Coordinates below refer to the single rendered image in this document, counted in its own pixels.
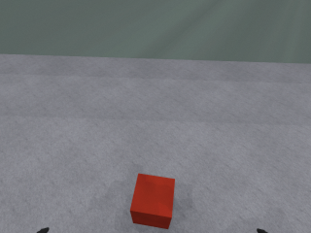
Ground carton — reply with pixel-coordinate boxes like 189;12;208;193
130;173;175;229

